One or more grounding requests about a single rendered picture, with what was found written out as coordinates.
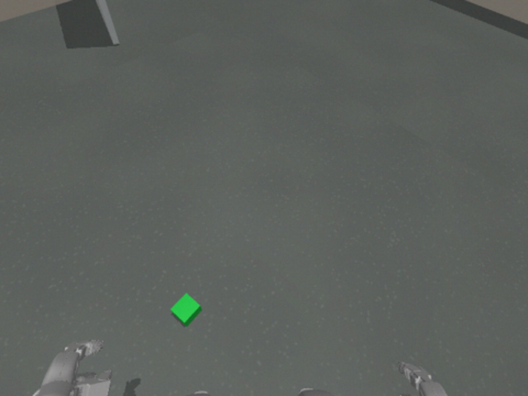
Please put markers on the left robot arm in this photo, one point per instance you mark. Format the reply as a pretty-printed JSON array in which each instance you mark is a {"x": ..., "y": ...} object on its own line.
[{"x": 56, "y": 388}]

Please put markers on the right robot hand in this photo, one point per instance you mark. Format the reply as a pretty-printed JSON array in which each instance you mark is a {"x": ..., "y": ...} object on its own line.
[{"x": 420, "y": 380}]

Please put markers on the left robot hand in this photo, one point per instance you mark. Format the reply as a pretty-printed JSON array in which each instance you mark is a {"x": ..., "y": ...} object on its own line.
[{"x": 65, "y": 367}]

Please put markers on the small box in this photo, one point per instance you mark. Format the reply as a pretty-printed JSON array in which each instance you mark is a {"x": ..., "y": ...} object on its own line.
[{"x": 186, "y": 309}]

